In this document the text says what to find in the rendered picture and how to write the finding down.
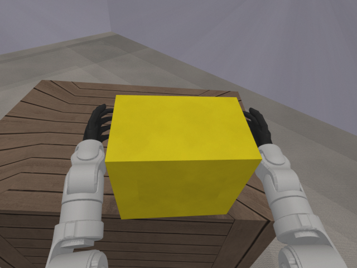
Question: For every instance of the right robot upper arm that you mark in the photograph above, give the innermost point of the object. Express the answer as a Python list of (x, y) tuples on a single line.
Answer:
[(309, 256)]

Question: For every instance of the left robot hand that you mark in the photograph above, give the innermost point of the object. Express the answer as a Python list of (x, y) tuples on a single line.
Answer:
[(93, 129)]

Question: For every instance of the left robot upper arm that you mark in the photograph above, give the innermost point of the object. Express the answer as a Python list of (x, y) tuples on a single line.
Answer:
[(82, 259)]

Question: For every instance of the robot left forearm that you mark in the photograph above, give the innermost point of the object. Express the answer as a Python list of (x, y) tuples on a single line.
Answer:
[(81, 211)]

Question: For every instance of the robot right forearm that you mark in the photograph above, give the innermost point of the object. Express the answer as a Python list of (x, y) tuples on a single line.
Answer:
[(294, 221)]

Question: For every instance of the pedestal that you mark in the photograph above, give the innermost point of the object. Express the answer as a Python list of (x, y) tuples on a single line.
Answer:
[(37, 139)]

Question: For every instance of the right robot hand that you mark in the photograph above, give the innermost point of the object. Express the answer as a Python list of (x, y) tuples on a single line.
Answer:
[(258, 126)]

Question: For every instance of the carton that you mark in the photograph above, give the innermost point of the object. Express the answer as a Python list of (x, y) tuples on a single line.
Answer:
[(176, 156)]

